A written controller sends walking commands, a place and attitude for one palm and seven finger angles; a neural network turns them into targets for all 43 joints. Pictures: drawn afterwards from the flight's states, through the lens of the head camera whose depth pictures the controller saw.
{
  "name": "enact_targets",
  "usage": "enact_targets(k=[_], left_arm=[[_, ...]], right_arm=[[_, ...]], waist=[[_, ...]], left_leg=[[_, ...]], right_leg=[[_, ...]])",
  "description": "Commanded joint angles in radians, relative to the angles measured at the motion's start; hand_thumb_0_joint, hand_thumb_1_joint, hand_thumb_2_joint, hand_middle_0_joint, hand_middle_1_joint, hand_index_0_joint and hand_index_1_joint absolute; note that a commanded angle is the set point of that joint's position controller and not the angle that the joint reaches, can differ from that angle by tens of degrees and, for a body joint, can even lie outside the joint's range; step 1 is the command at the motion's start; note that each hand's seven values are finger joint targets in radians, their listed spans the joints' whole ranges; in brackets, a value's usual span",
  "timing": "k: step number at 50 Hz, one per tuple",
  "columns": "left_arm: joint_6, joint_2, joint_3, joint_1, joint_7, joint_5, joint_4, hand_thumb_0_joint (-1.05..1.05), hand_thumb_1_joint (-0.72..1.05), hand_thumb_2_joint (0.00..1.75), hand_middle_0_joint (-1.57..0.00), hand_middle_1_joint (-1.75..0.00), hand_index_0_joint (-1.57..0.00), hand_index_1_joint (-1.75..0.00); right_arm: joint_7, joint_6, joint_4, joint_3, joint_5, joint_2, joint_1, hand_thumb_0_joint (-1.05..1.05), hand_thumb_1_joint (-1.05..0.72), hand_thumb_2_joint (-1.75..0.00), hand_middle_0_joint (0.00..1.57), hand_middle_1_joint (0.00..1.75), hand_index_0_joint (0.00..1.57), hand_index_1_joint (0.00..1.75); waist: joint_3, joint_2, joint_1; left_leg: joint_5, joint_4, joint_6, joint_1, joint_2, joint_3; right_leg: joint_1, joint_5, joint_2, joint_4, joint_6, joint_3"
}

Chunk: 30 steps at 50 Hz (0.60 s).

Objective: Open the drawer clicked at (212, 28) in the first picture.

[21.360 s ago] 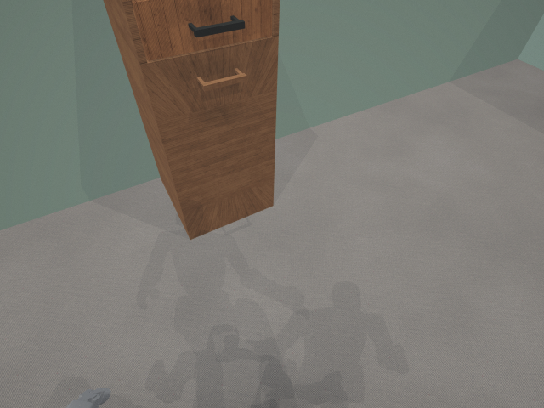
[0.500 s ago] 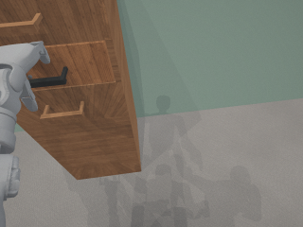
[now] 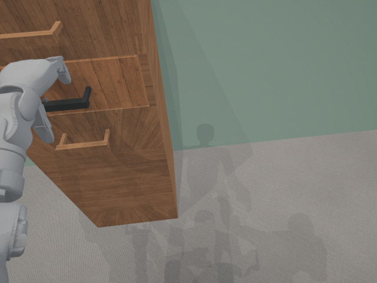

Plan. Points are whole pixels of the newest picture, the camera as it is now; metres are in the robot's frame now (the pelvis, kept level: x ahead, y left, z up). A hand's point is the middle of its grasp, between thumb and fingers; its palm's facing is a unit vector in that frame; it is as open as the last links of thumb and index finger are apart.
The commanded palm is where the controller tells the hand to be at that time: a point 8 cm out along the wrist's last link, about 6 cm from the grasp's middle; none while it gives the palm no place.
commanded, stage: move the hooked fingers above the handle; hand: left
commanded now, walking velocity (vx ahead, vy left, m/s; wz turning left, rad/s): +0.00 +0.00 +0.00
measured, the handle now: (59, 99) +0.50 +0.31 +0.13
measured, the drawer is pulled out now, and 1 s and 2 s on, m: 0.00 0.00 0.00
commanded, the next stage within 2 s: lower the fingers behind the handle in 0.62 s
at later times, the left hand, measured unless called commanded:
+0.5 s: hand (51, 101) +0.43 +0.28 +0.18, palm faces -0.08 -0.01 -1.00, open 13.8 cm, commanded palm +0.42 +0.29 +0.25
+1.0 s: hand (53, 111) +0.43 +0.29 +0.16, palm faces -0.10 -0.01 -1.00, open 13.8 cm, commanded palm +0.41 +0.30 +0.24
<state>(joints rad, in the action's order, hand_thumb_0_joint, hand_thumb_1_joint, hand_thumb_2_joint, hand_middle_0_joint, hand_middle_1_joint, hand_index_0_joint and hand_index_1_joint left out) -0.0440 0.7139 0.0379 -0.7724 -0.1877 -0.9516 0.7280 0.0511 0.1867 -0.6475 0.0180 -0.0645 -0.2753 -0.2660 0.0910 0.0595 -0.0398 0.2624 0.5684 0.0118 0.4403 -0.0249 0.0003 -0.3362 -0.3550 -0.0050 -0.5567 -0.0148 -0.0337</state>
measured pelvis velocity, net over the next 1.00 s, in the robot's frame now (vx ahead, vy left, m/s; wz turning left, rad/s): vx -0.01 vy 0.00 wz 0.01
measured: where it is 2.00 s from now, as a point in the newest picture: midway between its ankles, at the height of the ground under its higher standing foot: outside the picture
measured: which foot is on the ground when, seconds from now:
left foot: down 0.00-1.00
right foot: down 0.00-1.00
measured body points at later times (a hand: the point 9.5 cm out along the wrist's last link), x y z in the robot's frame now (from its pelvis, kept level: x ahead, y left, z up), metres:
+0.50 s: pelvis -0.01 +0.00 +0.00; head +0.02 -0.02 +0.45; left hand +0.43 +0.28 +0.23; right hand +0.08 -0.26 -0.13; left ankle +0.01 +0.13 -0.73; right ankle -0.05 -0.13 -0.73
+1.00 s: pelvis -0.01 +0.00 +0.00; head +0.03 -0.01 +0.45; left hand +0.42 +0.29 +0.21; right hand +0.08 -0.27 -0.13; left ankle +0.01 +0.13 -0.73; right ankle -0.05 -0.13 -0.73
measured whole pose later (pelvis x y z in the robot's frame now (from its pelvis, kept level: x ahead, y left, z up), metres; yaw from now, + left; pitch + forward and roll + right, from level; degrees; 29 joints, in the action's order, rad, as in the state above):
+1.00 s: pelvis -0.01 +0.00 +0.00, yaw +1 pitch +7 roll -1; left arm -0.13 0.70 0.00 -0.78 -0.21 -0.94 0.74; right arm 0.08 0.16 -0.68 0.03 -0.06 -0.28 -0.28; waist 0.07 0.04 -0.04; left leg 0.26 0.59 0.01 0.46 -0.03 -0.02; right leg -0.34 -0.35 0.00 -0.56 -0.01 -0.02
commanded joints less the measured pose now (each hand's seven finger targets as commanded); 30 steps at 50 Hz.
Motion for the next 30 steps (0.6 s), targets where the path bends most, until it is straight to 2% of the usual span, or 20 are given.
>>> enact_targets(k=[1,2,4,6,7,9,11,12,13,14,15,16,17,19,20,21,22,27,29,30], left_arm=[[-0.052,0.276,0.066,-0.501,0.036,0.025,-0.327,0.00,-0.50,0.30,-0.30,-1.20,-0.30,-1.20],[-0.063,0.268,0.058,-0.529,0.041,0.036,-0.357,0.00,-0.50,0.30,-0.30,-1.20,-0.30,-1.20],[-0.067,0.286,0.080,-0.547,0.059,0.039,-0.315,0.00,-0.50,0.30,-0.30,-1.20,-0.30,-1.20],[-0.065,0.274,0.071,-0.580,0.073,0.043,-0.281,0.00,-0.50,0.30,-0.30,-1.20,-0.30,-1.20],[-0.060,0.303,0.093,-0.595,0.081,0.045,-0.258,0.00,-0.50,0.30,-0.30,-1.20,-0.30,-1.20],[-0.042,0.317,0.098,-0.600,0.096,0.026,-0.196,0.00,-0.50,0.30,-0.30,-1.20,-0.30,-1.20],[-0.026,0.296,0.078,-0.613,0.105,0.013,-0.174,0.00,-0.50,0.30,-0.30,-1.20,-0.30,-1.20],[-0.018,0.309,0.090,-0.605,0.103,0.007,-0.151,0.00,-0.50,0.30,-0.30,-1.20,-0.30,-1.20],[-0.010,0.321,0.093,-0.587,0.102,-0.007,-0.139,0.00,-0.50,0.30,-0.30,-1.20,-0.30,-1.20],[0.002,0.286,0.064,-0.551,0.094,-0.008,-0.125,0.00,-0.50,0.30,-0.30,-1.20,-0.30,-1.20],[0.011,0.282,0.060,-0.531,0.086,-0.011,-0.107,0.00,-0.50,0.30,-0.30,-1.20,-0.30,-1.20],[0.024,0.240,0.020,-0.507,0.071,-0.011,-0.074,0.00,-0.50,0.30,-0.30,-1.20,-0.30,-1.20],[0.027,0.248,0.033,-0.485,0.055,-0.006,-0.067,0.00,-0.50,0.30,-0.30,-1.20,-0.30,-1.20],[0.023,0.230,0.004,-0.486,0.031,-0.003,-0.104,0.00,-0.50,0.30,-0.30,-1.20,-0.30,-1.20],[0.014,0.247,0.019,-0.491,0.024,0.001,-0.106,0.00,-0.50,0.30,-0.30,-1.20,-0.30,-1.20],[0.004,0.215,-0.014,-0.518,0.015,0.006,-0.114,0.00,-0.50,0.30,-0.30,-1.20,-0.30,-1.20],[-0.014,0.228,0.004,-0.539,0.011,0.015,-0.129,0.00,-0.50,0.30,-0.30,-1.20,-0.30,-1.20],[-0.112,0.332,0.102,-0.654,0.059,0.016,-0.284,0.00,-0.50,0.30,-0.30,-1.20,-0.30,-1.20],[-0.119,0.368,0.152,-0.636,0.099,0.006,-0.256,0.00,-0.50,0.30,-0.30,-1.20,-0.30,-1.20],[-0.113,0.371,0.164,-0.634,0.116,0.007,-0.227,0.00,-0.50,0.30,-0.30,-1.20,-0.30,-1.20]], right_arm=[[0.021,-0.045,0.114,0.060,0.004,-0.138,0.033,0.00,-0.90,-0.90,0.20,0.30,0.20,0.30],[0.021,-0.049,0.110,0.062,0.006,-0.137,0.030,0.00,-0.90,-0.90,0.20,0.30,0.20,0.30],[0.022,-0.057,0.090,0.063,0.006,-0.138,0.019,0.00,-0.90,-0.90,0.20,0.30,0.20,0.30],[0.021,-0.062,0.076,0.060,0.006,-0.134,0.015,0.00,-0.90,-0.90,0.20,0.30,0.20,0.30],[0.021,-0.064,0.067,0.060,0.009,-0.141,0.009,0.00,-0.90,-0.90,0.20,0.30,0.20,0.30],[0.016,-0.064,0.059,0.054,0.005,-0.142,0.010,0.00,-0.90,-0.90,0.20,0.30,0.20,0.30],[0.010,-0.066,0.060,0.053,0.009,-0.140,0.009,0.00,-0.90,-0.90,0.20,0.30,0.20,0.30],[0.007,-0.065,0.061,0.054,0.012,-0.144,0.005,0.00,-0.90,-0.90,0.20,0.30,0.20,0.30],[0.005,-0.063,0.065,0.051,0.010,-0.144,0.012,0.00,-0.90,-0.90,0.20,0.30,0.20,0.30],[0.004,-0.060,0.074,0.051,0.010,-0.140,0.016,0.00,-0.90,-0.90,0.20,0.30,0.20,0.30],[0.004,-0.055,0.077,0.049,0.008,-0.143,0.016,0.00,-0.90,-0.90,0.20,0.30,0.20,0.30],[0.005,-0.053,0.081,0.046,0.006,-0.144,0.020,0.00,-0.90,-0.90,0.20,0.30,0.20,0.30],[0.007,-0.050,0.083,0.048,0.005,-0.149,0.016,0.00,-0.90,-0.90,0.20,0.30,0.20,0.30],[0.013,-0.048,0.101,0.045,0.001,-0.148,0.023,0.00,-0.90,-0.90,0.20,0.30,0.20,0.30],[0.018,-0.047,0.100,0.045,0.000,-0.150,0.024,0.00,-0.90,-0.90,0.20,0.30,0.20,0.30],[0.021,-0.051,0.101,0.044,-0.001,-0.147,0.024,0.00,-0.90,-0.90,0.20,0.30,0.20,0.30],[0.028,-0.055,0.098,0.048,0.001,-0.148,0.016,0.00,-0.90,-0.90,0.20,0.30,0.20,0.30],[0.035,-0.075,0.089,0.058,0.015,-0.137,-0.003,0.00,-0.90,-0.90,0.20,0.30,0.20,0.30],[0.029,-0.077,0.077,0.059,0.016,-0.132,-0.016,0.00,-0.90,-0.90,0.20,0.30,0.20,0.30],[0.024,-0.078,0.071,0.059,0.017,-0.131,-0.021,0.00,-0.90,-0.90,0.20,0.30,0.20,0.30]], waist=[[0.321,0.028,-0.008],[0.319,0.037,-0.017],[0.298,0.063,-0.014],[0.300,0.062,-0.014],[0.307,0.055,-0.013],[0.304,0.053,-0.006],[0.333,0.056,0.000],[0.354,0.036,0.004],[0.355,0.046,0.010],[0.349,0.036,0.013],[0.329,0.015,0.008],[0.294,-0.017,-0.001],[0.304,-0.053,0.000],[0.284,-0.068,-0.005],[0.266,-0.068,-0.007],[0.259,-0.069,-0.016],[0.260,-0.087,-0.022],[0.361,0.055,-0.001],[0.378,0.091,0.012],[0.374,0.073,0.012]], left_leg=[[-0.397,0.007,-0.066,-0.296,0.044,0.028],[-0.399,0.010,-0.066,-0.306,0.044,0.025],[-0.371,0.006,-0.060,-0.309,0.045,0.020],[-0.346,0.001,-0.054,-0.303,0.047,0.017],[-0.342,0.001,-0.053,-0.291,0.047,0.021],[-0.332,-0.004,-0.048,-0.269,0.048,0.018],[-0.341,-0.008,-0.044,-0.272,0.045,0.015],[-0.349,-0.006,-0.044,-0.267,0.045,0.019],[-0.345,-0.006,-0.044,-0.258,0.045,0.023],[-0.344,-0.005,-0.047,-0.256,0.046,0.027],[-0.331,-0.009,-0.047,-0.239,0.044,0.027],[-0.308,-0.012,-0.050,-0.227,0.043,0.032],[-0.308,-0.014,-0.053,-0.222,0.042,0.034],[-0.286,-0.019,-0.056,-0.223,0.042,0.033],[-0.269,-0.023,-0.057,-0.218,0.042,0.031],[-0.249,-0.027,-0.059,-0.222,0.043,0.029],[-0.246,-0.025,-0.062,-0.226,0.041,0.028],[-0.322,-0.005,-0.058,-0.285,0.047,0.019],[-0.368,0.002,-0.051,-0.290,0.046,0.014],[-0.379,0.004,-0.049,-0.281,0.044,0.013]], right_leg=[[0.019,0.413,0.040,0.060,0.029,0.048],[0.011,0.400,0.043,0.066,0.033,0.050],[-0.021,0.359,0.047,0.067,0.038,0.057],[-0.030,0.330,0.048,0.067,0.040,0.063],[-0.013,0.334,0.046,0.072,0.042,0.062],[-0.019,0.323,0.046,0.062,0.045,0.066],[-0.013,0.320,0.045,0.055,0.046,0.070],[0.011,0.329,0.044,0.056,0.047,0.068],[0.016,0.337,0.043,0.051,0.045,0.064],[0.020,0.343,0.041,0.050,0.044,0.063],[0.018,0.341,0.041,0.052,0.041,0.065],[0.008,0.336,0.039,0.060,0.037,0.065],[0.031,0.346,0.038,0.067,0.036,0.060],[0.020,0.338,0.035,0.067,0.031,0.058],[0.012,0.325,0.035,0.072,0.031,0.056],[0.000,0.305,0.033,0.077,0.028,0.055],[0.006,0.303,0.033,0.085,0.029,0.051],[0.011,0.325,0.043,0.064,0.043,0.047],[0.002,0.339,0.049,0.048,0.049,0.056],[0.003,0.345,0.051,0.045,0.048,0.060]])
